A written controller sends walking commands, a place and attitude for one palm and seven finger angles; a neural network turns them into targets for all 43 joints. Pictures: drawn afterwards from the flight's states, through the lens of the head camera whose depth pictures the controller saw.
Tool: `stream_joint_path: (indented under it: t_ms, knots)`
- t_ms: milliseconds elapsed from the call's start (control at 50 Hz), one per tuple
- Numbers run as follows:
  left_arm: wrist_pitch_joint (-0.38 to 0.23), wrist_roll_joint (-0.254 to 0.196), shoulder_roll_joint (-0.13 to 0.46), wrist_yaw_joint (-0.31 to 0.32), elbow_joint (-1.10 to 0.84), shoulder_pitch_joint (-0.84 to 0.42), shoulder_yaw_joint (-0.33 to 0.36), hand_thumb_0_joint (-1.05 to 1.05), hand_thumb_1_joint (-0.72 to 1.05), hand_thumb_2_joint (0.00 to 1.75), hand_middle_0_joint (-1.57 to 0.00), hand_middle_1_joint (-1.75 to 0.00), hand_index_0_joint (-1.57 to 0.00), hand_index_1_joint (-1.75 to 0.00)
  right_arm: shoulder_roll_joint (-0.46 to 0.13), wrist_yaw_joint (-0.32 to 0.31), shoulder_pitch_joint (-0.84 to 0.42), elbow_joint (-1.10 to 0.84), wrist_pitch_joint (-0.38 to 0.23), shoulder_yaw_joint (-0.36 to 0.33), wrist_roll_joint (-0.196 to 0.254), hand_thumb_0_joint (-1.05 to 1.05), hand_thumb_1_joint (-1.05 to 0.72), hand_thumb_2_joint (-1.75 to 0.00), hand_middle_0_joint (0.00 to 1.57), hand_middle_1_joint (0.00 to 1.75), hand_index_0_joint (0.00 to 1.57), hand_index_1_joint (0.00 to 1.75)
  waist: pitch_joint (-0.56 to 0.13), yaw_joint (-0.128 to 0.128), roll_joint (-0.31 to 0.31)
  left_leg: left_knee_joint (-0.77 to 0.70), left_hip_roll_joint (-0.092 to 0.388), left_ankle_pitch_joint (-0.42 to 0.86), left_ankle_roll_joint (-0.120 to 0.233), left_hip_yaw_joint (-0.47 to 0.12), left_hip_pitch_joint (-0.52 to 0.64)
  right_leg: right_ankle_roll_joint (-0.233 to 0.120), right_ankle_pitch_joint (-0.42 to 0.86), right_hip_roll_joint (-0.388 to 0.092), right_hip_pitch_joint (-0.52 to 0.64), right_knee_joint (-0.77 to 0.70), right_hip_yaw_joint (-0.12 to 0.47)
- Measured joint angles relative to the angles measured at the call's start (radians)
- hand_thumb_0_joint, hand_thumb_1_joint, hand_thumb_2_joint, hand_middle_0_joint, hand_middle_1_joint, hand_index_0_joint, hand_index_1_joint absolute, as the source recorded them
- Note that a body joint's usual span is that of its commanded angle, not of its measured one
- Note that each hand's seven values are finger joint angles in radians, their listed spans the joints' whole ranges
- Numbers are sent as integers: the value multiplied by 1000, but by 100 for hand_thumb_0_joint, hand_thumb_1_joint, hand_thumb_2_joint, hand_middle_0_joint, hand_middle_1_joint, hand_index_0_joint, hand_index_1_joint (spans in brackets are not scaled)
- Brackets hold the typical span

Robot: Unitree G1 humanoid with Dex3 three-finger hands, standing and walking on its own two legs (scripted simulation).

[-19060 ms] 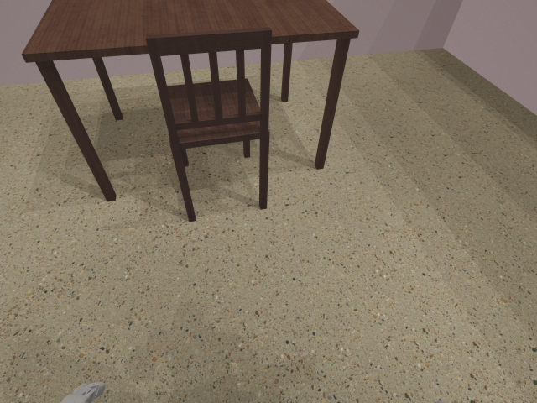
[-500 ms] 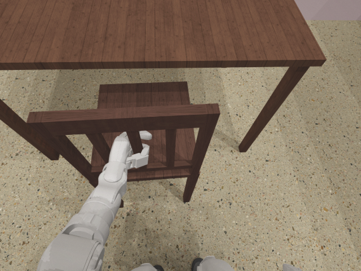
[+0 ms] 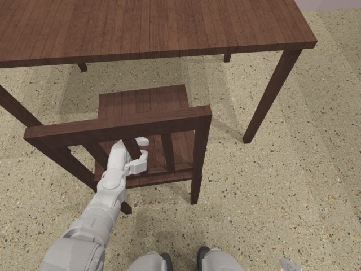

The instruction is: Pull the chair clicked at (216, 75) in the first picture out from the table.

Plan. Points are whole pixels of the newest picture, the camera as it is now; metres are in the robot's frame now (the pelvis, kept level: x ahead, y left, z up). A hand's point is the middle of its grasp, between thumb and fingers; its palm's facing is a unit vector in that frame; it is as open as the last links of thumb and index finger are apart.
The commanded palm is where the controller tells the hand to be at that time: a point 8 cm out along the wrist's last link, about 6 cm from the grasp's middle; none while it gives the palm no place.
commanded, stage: step backward, pulling the chair out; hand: left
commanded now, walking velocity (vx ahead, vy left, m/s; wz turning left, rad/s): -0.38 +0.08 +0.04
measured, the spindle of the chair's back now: (136, 156) +0.40 +0.12 -0.09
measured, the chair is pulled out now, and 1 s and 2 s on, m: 0.14 0.28 0.54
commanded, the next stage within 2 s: stop walking, hand still on the chair in 1.86 s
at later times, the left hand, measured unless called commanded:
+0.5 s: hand (137, 192) +0.29 +0.10 -0.06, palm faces -0.04 -0.98 -0.17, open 5.7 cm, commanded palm +0.28 +0.15 -0.06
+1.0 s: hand (134, 220) +0.23 +0.11 -0.06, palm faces -0.08 -0.98 -0.16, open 5.6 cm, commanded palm +0.21 +0.15 -0.06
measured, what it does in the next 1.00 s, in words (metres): walks backwards: right foot, then left foot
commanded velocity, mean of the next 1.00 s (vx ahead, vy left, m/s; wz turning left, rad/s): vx -0.38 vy -0.04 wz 0.06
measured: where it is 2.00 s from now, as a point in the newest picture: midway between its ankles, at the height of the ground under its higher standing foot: outside the picture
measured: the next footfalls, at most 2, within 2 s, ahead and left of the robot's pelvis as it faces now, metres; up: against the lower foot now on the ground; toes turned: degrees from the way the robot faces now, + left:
right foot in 0.40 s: -0.05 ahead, -0.14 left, +0.00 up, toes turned -2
left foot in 0.76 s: +0.00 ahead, +0.11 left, +0.00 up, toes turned -2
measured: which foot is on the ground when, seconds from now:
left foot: down 0.00-0.64, up 0.66-0.74, down 0.76-1.00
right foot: down 0.00-0.20, up 0.22-0.38, down 0.40-0.82, up 0.84-1.00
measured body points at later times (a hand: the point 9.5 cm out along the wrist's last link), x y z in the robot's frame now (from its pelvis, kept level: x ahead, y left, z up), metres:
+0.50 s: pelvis -0.08 -0.01 +0.00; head +0.01 -0.02 +0.44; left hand +0.29 +0.16 -0.05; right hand +0.03 -0.23 -0.15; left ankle +0.03 +0.10 -0.73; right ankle -0.09 -0.14 -0.73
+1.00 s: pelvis -0.15 +0.01 +0.01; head -0.06 +0.01 +0.45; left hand +0.23 +0.16 -0.05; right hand -0.06 -0.25 -0.12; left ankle -0.04 +0.11 -0.73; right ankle -0.17 -0.13 -0.70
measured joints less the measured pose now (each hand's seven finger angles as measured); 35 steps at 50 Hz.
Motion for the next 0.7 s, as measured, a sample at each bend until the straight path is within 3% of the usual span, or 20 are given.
stream_joint_path:
  t_ms: [60,100,140,180,240,300,340,400,420,460,580,620,700]
  knots:
    - [13,5,-12,8,7,-14,-15,8,67,76,-31,-111,-49,-145,-45,-5,-15,10,-13,-14,5,1,-90,-90,20,30,21,30,13,-4,-3,12,-18,-54,-10,-32,1,6,30,-8,15,-32,-7]
    - [24,8,-17,12,3,-19,-31,8,68,76,-29,-112,-49,-145,-69,-12,-23,14,-22,-21,6,1,-91,-90,20,30,21,30,21,-13,-10,-26,-22,26,-5,-28,14,13,46,-19,24,-44,-12]
    - [37,11,-18,14,-4,-17,-54,8,68,75,-29,-113,-49,-145,-87,-21,-23,10,-26,-26,6,1,-91,-90,20,30,21,30,22,-17,-16,-73,-18,178,27,-13,29,22,51,-25,26,-39,-17]
    - [43,9,-10,12,-10,-10,-78,7,68,75,-28,-114,-49,-145,-85,-26,-22,1,-26,-30,8,1,-91,-90,20,30,21,30,20,-5,-41,-78,-28,174,64,6,39,31,34,-35,14,-10,-1]
    - [48,1,-5,8,-18,6,-96,7,68,76,-27,-114,-49,-145,-67,-26,-21,-18,-31,-25,-1,1,-91,-90,19,30,20,30,18,14,-51,-82,-27,160,78,27,47,24,-130,-37,-21,126,23]
    - [46,-3,-14,6,-14,17,-89,8,68,76,-28,-114,-49,-145,-33,-23,-24,-17,-44,-13,-15,1,-91,-90,19,30,20,30,22,27,-29,-87,-11,173,76,22,46,22,-216,-34,0,246,34]
    - [35,3,-14,4,-3,16,-84,8,67,77,-28,-114,-49,-145,-2,-14,-25,-4,-60,1,-23,1,-91,-90,19,30,20,30,20,46,-22,-81,4,177,70,22,37,21,-237,-39,58,207,37]
    - [15,24,5,2,11,6,-75,7,64,79,-31,-116,-49,-145,48,0,-28,14,-86,26,-33,1,-91,-90,20,30,20,30,11,74,-34,-50,23,173,55,34,6,23,-161,-58,156,82,48]
    - [11,30,14,5,15,-1,-66,7,64,79,-32,-116,-49,-145,58,5,-38,21,-92,32,-37,1,-91,-90,20,30,21,30,17,80,-27,-36,37,172,49,35,-5,43,-153,-52,166,55,46]
    - [5,25,22,6,29,-20,-34,7,63,80,-32,-116,-49,-145,66,12,-62,30,-99,36,-42,1,-90,-90,20,30,21,30,45,68,6,-33,66,185,36,21,-15,61,-137,-24,164,41,34]
    - [2,16,39,7,37,-22,24,7,62,80,-34,-114,-49,-145,47,8,-59,47,-96,21,-32,1,-90,-90,20,30,21,30,68,36,28,-64,87,241,13,-1,-28,42,-105,2,139,45,15]
    - [3,19,40,11,36,-10,27,7,62,79,-34,-115,-49,-145,20,2,-46,54,-89,10,-28,1,-90,-90,20,30,21,30,65,21,22,-47,74,209,0,-15,-30,39,-108,-3,137,58,13]
    - [8,24,27,17,32,22,21,7,64,77,-32,-115,-49,-145,-52,-12,-26,74,-76,-14,-23,1,-90,-90,20,30,21,30,49,4,2,46,16,31,-24,-66,-22,49,-103,-29,143,57,29]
